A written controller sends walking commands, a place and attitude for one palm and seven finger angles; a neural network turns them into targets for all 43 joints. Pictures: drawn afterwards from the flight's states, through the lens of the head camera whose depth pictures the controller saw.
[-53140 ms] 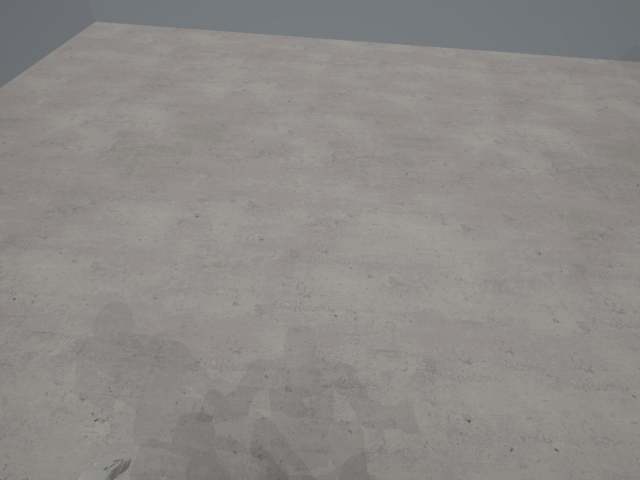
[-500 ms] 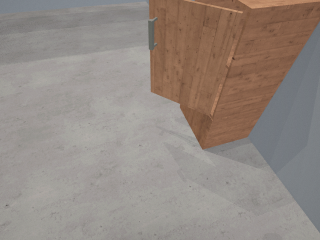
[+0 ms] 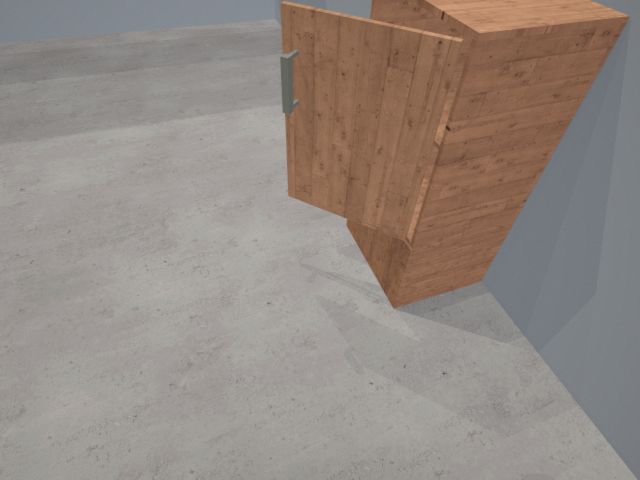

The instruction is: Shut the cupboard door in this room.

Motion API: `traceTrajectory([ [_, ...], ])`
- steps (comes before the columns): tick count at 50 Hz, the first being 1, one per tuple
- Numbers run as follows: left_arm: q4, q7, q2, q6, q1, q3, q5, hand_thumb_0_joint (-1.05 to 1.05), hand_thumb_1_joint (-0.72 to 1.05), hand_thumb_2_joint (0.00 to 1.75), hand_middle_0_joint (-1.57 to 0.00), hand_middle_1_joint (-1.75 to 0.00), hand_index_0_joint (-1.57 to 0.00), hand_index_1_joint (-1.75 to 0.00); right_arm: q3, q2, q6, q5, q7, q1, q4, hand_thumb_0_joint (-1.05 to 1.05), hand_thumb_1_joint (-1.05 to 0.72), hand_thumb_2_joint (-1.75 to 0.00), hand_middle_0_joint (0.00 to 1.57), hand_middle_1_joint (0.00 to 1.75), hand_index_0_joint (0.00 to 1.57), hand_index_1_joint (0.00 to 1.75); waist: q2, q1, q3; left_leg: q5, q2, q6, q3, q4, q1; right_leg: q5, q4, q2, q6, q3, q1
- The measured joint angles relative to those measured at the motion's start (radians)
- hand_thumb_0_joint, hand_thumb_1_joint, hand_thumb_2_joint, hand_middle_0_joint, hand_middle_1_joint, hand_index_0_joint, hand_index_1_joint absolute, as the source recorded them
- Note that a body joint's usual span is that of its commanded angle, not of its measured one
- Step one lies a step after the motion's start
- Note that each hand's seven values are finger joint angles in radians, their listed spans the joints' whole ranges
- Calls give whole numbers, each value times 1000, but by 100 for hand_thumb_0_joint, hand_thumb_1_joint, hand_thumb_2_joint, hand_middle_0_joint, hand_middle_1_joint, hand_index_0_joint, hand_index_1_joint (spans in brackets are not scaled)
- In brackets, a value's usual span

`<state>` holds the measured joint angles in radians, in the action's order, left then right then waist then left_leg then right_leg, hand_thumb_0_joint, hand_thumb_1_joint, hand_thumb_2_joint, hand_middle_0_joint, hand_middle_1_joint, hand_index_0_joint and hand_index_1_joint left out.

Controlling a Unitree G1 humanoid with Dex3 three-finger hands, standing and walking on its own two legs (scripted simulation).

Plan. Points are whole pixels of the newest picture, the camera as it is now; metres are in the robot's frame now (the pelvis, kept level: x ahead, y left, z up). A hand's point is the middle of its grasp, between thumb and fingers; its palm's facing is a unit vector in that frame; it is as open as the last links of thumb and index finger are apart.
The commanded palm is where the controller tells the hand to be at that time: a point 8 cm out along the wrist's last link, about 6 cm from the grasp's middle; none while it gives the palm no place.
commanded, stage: look to check the result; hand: left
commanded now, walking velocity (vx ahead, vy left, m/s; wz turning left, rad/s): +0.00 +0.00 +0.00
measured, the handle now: (291, 82) +1.02 +0.11 +0.02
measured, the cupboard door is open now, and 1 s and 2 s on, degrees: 42 42 42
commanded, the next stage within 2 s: walk to a spot facing it in 0.58 s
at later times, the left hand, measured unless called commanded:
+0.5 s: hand out of the picture +0.01 +0.20 -0.17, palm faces +0.00 -0.97 -0.23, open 7.4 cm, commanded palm none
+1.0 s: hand out of the picture +0.04 +0.20 -0.19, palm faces +0.13 -0.96 -0.23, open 7.4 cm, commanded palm none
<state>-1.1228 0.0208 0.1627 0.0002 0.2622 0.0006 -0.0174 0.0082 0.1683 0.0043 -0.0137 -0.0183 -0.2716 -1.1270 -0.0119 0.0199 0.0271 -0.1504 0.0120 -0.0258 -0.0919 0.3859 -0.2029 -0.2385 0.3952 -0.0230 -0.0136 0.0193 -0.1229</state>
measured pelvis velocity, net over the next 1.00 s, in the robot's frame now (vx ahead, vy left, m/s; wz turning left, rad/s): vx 0.02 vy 0.00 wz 0.13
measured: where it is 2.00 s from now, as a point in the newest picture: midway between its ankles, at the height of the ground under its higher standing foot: outside the picture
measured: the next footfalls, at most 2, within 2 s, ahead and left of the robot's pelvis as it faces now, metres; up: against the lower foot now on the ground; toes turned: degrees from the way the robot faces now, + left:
right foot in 1.54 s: +0.11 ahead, -0.12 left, +0.00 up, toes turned +28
left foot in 1.96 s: +0.10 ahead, +0.24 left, +0.00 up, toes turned +51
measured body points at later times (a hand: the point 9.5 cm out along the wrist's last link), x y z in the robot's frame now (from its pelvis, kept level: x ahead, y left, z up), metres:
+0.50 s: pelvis +0.01 +0.00 +0.00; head +0.02 +0.00 +0.45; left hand +0.01 +0.25 -0.16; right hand +0.03 -0.24 -0.15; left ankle +0.04 +0.10 -0.74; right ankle -0.01 -0.13 -0.74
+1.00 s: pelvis +0.02 +0.00 -0.01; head +0.05 +0.02 +0.43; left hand +0.04 +0.25 -0.17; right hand +0.07 -0.24 -0.16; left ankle +0.02 +0.10 -0.73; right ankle -0.01 -0.13 -0.74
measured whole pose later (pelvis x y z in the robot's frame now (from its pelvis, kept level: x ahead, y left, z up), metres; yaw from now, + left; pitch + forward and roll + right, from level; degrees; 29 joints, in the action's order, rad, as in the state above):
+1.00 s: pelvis +0.02 +0.00 -0.01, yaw +8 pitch -2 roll -1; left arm -1.03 0.03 0.21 0.02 0.19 -0.05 -0.03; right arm 0.04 0.20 0.05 -0.02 0.00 -0.22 -1.06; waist 0.00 0.03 0.09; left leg -0.40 0.01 0.01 -0.04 0.78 -0.36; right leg -0.36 0.53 -0.05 -0.01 0.14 -0.14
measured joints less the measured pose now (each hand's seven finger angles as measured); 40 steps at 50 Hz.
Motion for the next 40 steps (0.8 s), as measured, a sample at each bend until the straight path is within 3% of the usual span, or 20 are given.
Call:
traceTrajectory([
  [25,-25,0,45,-1,5,-10,-1,0,91,89,-20,-30,-20,-30,4,30,-4,3,-1,47,3,1,-91,-90,20,30,20,30,12,-10,21,-11,1,3,-2,-16,20,-2,-31,2,1,-2,26],
  [40,-4,0,64,1,-52,-13,0,0,91,89,-20,-30,-20,-30,6,61,-3,2,1,78,16,1,-91,-90,20,30,20,30,6,0,17,-18,-3,8,13,-13,18,-14,-30,0,3,13,31],
])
